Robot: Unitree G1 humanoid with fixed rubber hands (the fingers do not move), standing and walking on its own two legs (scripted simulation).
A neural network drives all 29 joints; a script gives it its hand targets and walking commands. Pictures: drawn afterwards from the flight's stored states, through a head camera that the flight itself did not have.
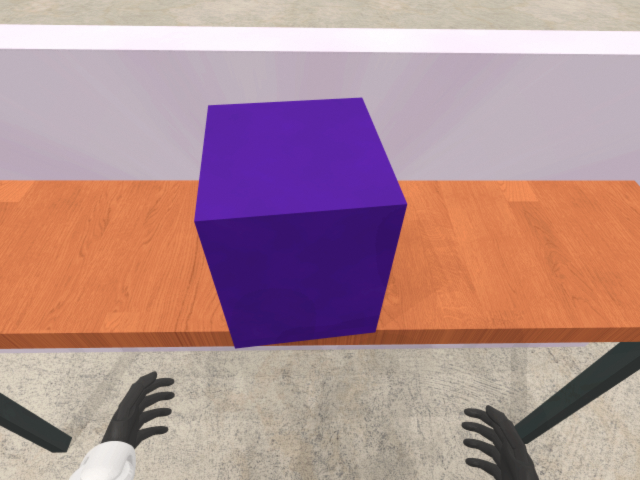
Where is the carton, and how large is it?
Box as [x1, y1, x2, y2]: [194, 98, 406, 348]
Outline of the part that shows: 362,98 208,105 194,222 235,348 375,331 406,207 406,202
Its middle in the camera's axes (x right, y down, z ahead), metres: -0.03 -0.02 +0.52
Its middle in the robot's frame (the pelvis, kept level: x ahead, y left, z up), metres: +0.41 +0.07 +0.10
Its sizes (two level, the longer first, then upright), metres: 0.210 0.200 0.250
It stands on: a table, 0.75 m high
